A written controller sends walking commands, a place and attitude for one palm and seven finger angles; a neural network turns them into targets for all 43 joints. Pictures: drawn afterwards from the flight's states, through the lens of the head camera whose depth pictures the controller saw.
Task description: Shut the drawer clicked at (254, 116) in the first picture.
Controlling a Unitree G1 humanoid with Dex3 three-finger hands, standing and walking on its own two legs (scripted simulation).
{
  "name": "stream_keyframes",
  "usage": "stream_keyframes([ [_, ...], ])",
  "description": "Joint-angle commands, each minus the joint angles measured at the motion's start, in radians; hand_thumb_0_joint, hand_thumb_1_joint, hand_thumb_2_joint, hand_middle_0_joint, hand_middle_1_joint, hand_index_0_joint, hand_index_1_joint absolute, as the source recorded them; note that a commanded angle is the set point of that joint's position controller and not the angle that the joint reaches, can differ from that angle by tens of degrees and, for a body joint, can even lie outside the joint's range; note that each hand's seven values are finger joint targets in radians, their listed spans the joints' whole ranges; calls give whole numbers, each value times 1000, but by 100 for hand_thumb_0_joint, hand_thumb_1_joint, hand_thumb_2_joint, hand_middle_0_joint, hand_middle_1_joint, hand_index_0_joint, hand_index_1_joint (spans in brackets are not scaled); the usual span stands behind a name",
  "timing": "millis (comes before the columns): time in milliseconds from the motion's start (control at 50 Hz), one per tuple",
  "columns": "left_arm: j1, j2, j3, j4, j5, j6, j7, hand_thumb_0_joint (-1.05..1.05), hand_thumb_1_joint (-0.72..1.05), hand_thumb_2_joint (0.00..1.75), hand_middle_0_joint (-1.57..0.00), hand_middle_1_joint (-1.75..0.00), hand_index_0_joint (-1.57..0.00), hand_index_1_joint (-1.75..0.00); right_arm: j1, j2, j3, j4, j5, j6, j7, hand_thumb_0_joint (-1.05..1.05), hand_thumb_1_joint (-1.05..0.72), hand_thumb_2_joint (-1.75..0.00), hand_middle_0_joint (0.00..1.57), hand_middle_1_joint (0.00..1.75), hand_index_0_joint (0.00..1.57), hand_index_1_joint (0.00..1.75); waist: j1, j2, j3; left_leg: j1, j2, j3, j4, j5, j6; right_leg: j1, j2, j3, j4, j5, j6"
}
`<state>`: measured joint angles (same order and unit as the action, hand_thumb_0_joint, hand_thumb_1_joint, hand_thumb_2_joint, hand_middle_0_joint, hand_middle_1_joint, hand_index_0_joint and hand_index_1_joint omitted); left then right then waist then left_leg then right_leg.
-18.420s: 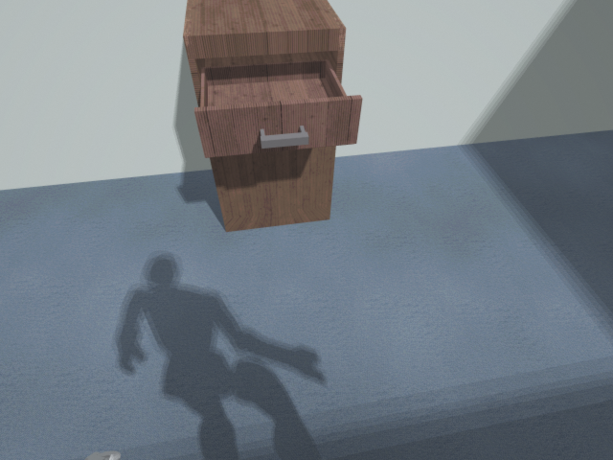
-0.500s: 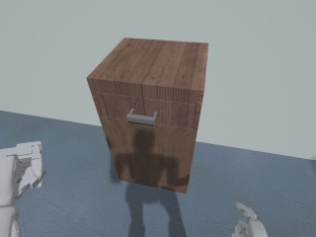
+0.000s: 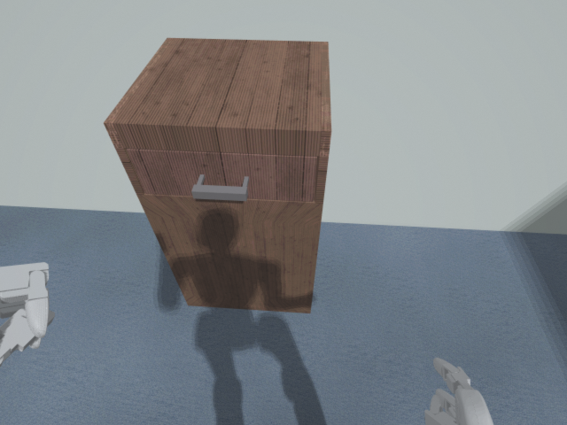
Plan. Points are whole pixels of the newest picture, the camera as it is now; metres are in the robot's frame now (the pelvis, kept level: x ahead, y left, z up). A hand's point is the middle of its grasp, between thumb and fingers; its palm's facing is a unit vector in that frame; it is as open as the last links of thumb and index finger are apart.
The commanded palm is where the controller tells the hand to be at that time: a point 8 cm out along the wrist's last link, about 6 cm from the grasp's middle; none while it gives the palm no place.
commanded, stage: step back with the hand held close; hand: left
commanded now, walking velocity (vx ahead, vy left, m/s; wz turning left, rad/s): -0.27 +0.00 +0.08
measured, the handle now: (222, 186) +0.62 +0.18 -0.07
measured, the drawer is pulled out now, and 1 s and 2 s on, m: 0.00 0.00 0.00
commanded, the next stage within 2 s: stop stepping back and stand still in 1.06 s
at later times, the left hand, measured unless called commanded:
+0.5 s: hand (13, 398) +0.12 +0.23 +0.17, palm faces +0.43 -0.75 -0.50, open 3.2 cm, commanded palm +0.05 +0.27 +0.18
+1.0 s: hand out of the picture +0.01 +0.24 +0.17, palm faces +0.52 -0.69 -0.50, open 3.2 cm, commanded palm -0.06 +0.27 +0.18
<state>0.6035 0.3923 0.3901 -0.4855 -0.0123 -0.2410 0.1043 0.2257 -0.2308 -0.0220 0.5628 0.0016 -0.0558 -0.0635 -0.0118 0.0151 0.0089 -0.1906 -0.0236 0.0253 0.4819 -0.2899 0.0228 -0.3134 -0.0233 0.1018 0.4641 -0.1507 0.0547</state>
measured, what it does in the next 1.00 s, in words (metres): walks backwards: right foot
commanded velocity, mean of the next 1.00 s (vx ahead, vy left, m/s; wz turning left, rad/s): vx -0.35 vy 0.00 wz -0.02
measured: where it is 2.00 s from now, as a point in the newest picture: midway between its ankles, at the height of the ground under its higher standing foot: outside the picture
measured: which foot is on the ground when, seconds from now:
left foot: down 0.00-0.92, up 0.94-1.00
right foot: down 0.00-0.78, up 0.80-0.86, down 0.88-1.00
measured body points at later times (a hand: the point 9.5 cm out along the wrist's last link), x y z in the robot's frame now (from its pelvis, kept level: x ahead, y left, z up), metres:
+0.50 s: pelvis -0.07 -0.02 -0.01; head -0.06 -0.02 +0.44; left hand +0.09 +0.27 +0.19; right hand +0.10 -0.26 -0.09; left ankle -0.02 +0.11 -0.74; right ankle +0.06 -0.15 -0.74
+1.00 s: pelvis -0.14 -0.03 -0.01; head -0.12 -0.02 +0.43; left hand -0.02 +0.27 +0.19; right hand +0.07 -0.25 -0.10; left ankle -0.07 +0.10 -0.72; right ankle -0.08 -0.16 -0.74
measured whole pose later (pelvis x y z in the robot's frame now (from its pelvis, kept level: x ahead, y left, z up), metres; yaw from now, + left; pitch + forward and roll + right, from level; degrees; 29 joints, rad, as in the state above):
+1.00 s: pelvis -0.14 -0.03 -0.01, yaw +10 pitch +1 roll +0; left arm 0.58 0.38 0.42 -0.56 0.01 -0.32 0.14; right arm 0.20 -0.20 -0.05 0.65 -0.01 -0.12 -0.04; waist -0.01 0.00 0.01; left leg -0.55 0.03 0.03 0.79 -0.37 -0.01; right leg -0.38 0.05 0.12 0.64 -0.27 0.02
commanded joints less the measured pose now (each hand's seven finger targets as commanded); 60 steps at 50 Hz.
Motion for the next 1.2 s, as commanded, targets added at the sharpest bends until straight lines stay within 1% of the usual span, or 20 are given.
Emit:
stream_keyframes([
  [0, -2, 135, 121, -187, -11, -69, 32, 0, 90, 90, -140, -160, -140, -160, -109, -118, -44, -170, 1, -60, -16, 0, -90, -90, 20, 30, 20, 30, 16, 31, -110, -264, 86, -45, -142, 152, 30, 291, 2, -36, 70, 340, -35],
  [180, -69, 138, 117, -210, 14, -99, 50, 0, 90, 90, -140, -160, -140, -160, -89, -120, -43, -167, 1, -90, -25, 0, -90, -90, 20, 30, 20, 30, 8, 15, -48, -454, 82, -71, -159, -260, 68, 277, 9, 7, 60, 81, -32],
  [340, -70, 143, 120, -205, 9, -126, 61, 0, 90, 90, -140, -160, -140, -160, -69, -117, -49, -147, -7, -101, -19, 0, -90, -90, 20, 30, 20, 30, -1, -39, -61, -346, 43, -54, -68, -252, 47, 121, -26, 54, -88, -159, -54],
  [460, -63, 147, 139, -204, 34, -142, 69, 0, 90, 90, -140, -160, -140, -160, -97, -134, -54, -166, 5, -119, -24, 0, -90, -90, 20, 30, 20, 30, 8, 118, -51, -655, 149, -144, -232, -427, 104, 365, 64, -36, 186, 21, -15],
  [520, -54, 157, 163, -204, 42, -150, 66, 0, 90, 90, -140, -160, -140, -160, -98, -132, -63, -170, 3, -132, -20, 0, -90, -90, 20, 30, 20, 30, 10, 110, -32, -730, 136, -113, -166, -461, 109, 388, 58, 22, 226, 103, -23],
  [600, -59, 173, 162, -248, 14, -147, 58, 0, 90, 90, -140, -160, -140, -160, -55, -107, -68, -131, -13, -122, 3, 0, -90, -90, 20, 30, 20, 30, -1, -135, -89, -382, 12, -13, 127, -250, 25, 54, -105, 209, -84, -31, -104],
  [640, -66, 170, 141, -261, -2, -138, 62, 0, 90, 90, -140, -160, -140, -160, -56, -97, -66, -115, -18, -102, 11, 0, -90, -90, 20, 30, 20, 30, -13, -165, -117, -210, -6, -1, 176, -170, 10, -84, -140, 200, -177, -157, -116],
  [720, -56, 163, 144, -261, -7, -150, 73, 0, 90, 90, -140, -160, -140, -160, -66, -112, -66, -120, -10, -82, -4, 0, -90, -90, 20, 30, 20, 30, -28, -9, -101, -256, 72, -102, -32, -283, 53, -80, -25, 51, -53, -237, -51],
  [780, -46, 159, 186, -285, 24, -157, 78, 0, 90, 90, -140, -160, -140, -160, -112, -114, -69, -147, -1, -115, -23, 0, -90, -90, 20, 30, 20, 30, 1, 247, -129, -614, 310, -307, -297, -453, 154, 240, 125, -70, 457, -36, -1],
  [820, -9, 169, 202, -279, 18, -153, 67, 0, 90, 90, -140, -160, -140, -160, -116, -114, -86, -139, -4, -146, -15, 0, -90, -90, 20, 30, 20, 30, 18, 162, -153, -551, 307, -202, -187, -278, 138, 233, 115, -39, 427, -133, -17],
  [860, 36, 158, 194, -207, 21, -139, 58, 0, 90, 90, -140, -160, -140, -160, -129, -122, -93, -156, 6, -161, -7, 0, -90, -90, 20, 30, 20, 30, 11, 129, -67, -614, 222, -75, -40, -442, 80, 215, 51, 94, 177, -162, -57],
  [880, 22, 170, 170, -226, 14, -143, 55, 0, 90, 90, -140, -160, -140, -160, -119, -94, -82, -146, 1, -161, -4, 0, -90, -90, 20, 30, 20, 30, -10, -28, -2, -439, 104, 19, 167, -318, 15, -51, -73, 274, -30, -76, -117],
  [900, 24, 214, 182, -246, 0, -151, 66, 0, 90, 90, -140, -160, -140, -160, -105, -60, -63, -107, -19, -151, 7, 0, -90, -90, 20, 30, 20, 30, -19, -136, -32, -250, 37, 47, 324, -70, -35, -186, -224, 404, -135, 319, -189],
  [940, -41, 196, 139, -278, 4, -113, 57, 0, 90, 90, -140, -160, -140, -160, -116, -55, -69, -84, -19, -119, 17, 0, -90, -90, 20, 30, 20, 30, 0, -254, -189, -269, 19, -16, 427, -144, -44, 8, -238, 338, -90, 636, -201],
  [980, -68, 191, 148, -280, 0, -103, 52, 0, 90, 90, -140, -160, -140, -160, -98, -48, -58, -74, -20, -109, -1, 0, -90, -90, 20, 30, 20, 30, -19, -270, -167, -127, 31, -23, 253, -85, -25, -60, -188, 236, -37, 648, -171],
  [1020, -101, 158, 106, -297, -10, -111, 40, 0, 90, 90, -140, -160, -140, -160, -113, -79, -46, -69, -16, -100, -21, 0, -90, -90, 20, 30, 20, 30, -28, -28, -132, 37, 83, -14, -43, 228, -4, -162, -41, 105, 80, 392, -70],
  [1060, -137, 164, 98, -340, 7, -131, 36, 0, 90, 90, -140, -160, -140, -160, -111, -108, -60, -96, -17, -128, -22, 0, -90, -90, 20, 30, 20, 30, -6, 266, -195, -84, 359, -184, -230, 303, 92, -63, 104, -28, 417, -267, -12],
  [1080, -50, 138, 113, -230, -9, -131, 40, 0, 90, 90, -140, -160, -140, -160, -87, -94, -72, -84, -15, -146, -14, 0, -90, -90, 20, 30, 20, 30, -3, 253, -200, -170, 398, -177, -261, 92, 128, -32, 120, -17, 589, -326, -20],
  [1120, -89, 156, 129, -314, -19, -123, 43, 0, 90, 90, -140, -160, -140, -160, -75, -89, -70, -76, -32, -174, -3, 0, -90, -90, 20, 30, 20, 30, 5, 193, -150, -163, 423, -175, -203, 179, 168, -112, 77, -12, 637, -341, -25],
  [1180, -30, 100, 83, -312, -31, -89, 44, 0, 90, 90, -140, -160, -140, -160, -81, -90, -54, -97, -14, -182, 18, 0, -90, -90, 20, 30, 20, 30, 18, 183, -151, -102, 356, -53, -178, 79, 99, -48, 43, -98, 397, -340, -29],
])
